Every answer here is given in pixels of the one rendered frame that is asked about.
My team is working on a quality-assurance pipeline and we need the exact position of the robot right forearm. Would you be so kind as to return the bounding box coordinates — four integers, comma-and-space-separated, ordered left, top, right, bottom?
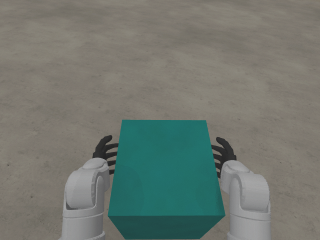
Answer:
220, 160, 272, 240

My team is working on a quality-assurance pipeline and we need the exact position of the robot left hand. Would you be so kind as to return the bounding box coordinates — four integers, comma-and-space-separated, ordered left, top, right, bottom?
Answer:
92, 135, 119, 175

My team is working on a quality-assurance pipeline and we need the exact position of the robot left forearm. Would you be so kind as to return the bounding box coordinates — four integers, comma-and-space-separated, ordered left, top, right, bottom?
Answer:
58, 157, 110, 240

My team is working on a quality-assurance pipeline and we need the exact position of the carton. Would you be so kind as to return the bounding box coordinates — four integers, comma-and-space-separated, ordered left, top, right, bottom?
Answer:
108, 120, 226, 240

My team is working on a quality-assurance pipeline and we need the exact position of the robot right hand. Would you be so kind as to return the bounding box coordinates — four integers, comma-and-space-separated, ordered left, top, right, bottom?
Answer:
211, 137, 237, 179

